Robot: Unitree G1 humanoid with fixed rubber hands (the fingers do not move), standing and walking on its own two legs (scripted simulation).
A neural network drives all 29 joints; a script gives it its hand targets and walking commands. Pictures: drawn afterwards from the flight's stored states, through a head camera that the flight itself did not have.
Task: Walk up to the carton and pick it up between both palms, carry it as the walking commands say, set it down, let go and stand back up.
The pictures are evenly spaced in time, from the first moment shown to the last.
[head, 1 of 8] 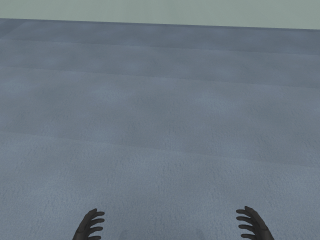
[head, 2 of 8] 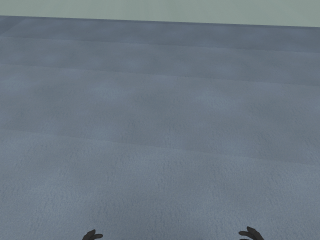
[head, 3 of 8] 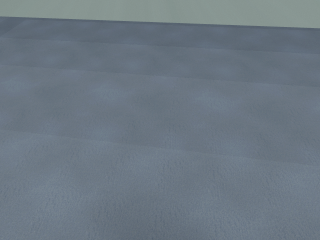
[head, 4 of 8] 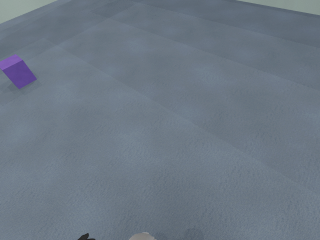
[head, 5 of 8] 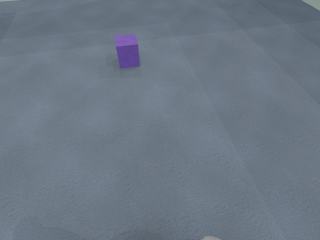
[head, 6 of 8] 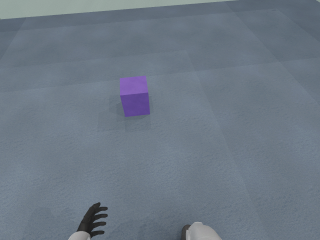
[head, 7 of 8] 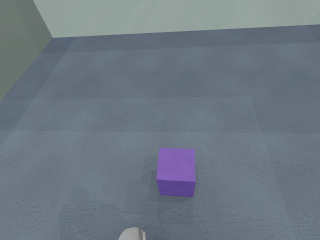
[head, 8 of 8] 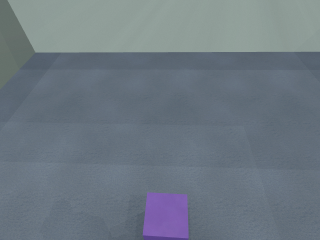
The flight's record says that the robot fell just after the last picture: no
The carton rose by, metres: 0.00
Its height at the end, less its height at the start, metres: +0.00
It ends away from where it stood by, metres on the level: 0.00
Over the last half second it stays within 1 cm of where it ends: yes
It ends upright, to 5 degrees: yes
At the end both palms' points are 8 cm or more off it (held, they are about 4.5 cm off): yes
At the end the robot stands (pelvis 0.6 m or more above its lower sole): yes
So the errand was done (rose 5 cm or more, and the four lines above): no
